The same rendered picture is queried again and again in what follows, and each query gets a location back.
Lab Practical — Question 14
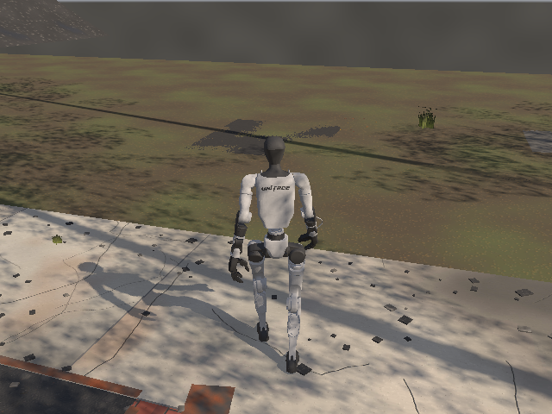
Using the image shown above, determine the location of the robot left forearm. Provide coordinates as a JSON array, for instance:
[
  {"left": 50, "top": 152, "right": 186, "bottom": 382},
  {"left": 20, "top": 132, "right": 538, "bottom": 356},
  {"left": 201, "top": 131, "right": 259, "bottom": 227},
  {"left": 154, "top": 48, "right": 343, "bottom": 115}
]
[{"left": 230, "top": 210, "right": 248, "bottom": 258}]

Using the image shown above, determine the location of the robot left upper arm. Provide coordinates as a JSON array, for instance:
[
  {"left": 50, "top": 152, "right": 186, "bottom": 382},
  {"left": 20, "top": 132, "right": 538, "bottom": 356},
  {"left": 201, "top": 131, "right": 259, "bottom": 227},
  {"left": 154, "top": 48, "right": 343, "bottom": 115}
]
[{"left": 239, "top": 173, "right": 257, "bottom": 223}]

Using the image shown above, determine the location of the robot left thigh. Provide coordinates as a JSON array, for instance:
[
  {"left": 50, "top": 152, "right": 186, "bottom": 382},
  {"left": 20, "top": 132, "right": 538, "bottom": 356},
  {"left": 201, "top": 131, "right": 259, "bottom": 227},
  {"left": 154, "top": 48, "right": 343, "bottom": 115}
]
[{"left": 248, "top": 240, "right": 267, "bottom": 293}]

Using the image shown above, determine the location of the right robot hand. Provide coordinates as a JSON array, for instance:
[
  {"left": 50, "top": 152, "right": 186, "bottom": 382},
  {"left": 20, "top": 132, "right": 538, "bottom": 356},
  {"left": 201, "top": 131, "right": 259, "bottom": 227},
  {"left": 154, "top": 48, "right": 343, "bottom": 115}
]
[{"left": 298, "top": 232, "right": 318, "bottom": 250}]

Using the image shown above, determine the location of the robot right upper arm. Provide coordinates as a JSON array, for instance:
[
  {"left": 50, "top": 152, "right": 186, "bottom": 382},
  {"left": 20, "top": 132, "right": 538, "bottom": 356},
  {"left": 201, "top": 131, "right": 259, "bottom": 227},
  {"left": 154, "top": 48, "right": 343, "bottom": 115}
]
[{"left": 293, "top": 172, "right": 314, "bottom": 219}]

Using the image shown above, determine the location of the robot right forearm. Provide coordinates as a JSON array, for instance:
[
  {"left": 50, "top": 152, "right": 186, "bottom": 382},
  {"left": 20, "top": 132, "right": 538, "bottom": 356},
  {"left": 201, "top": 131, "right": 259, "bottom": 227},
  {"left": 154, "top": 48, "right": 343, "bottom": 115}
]
[{"left": 304, "top": 206, "right": 317, "bottom": 237}]

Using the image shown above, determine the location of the right robot foot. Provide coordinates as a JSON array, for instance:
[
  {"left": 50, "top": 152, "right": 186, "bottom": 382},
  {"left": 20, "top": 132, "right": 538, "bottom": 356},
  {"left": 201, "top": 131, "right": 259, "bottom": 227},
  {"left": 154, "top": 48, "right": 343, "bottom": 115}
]
[{"left": 285, "top": 350, "right": 299, "bottom": 373}]

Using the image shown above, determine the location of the left robot hand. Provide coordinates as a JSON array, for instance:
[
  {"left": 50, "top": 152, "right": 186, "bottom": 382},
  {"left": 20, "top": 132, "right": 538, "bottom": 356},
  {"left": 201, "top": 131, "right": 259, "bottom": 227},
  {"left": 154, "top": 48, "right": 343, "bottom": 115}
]
[{"left": 229, "top": 256, "right": 249, "bottom": 283}]

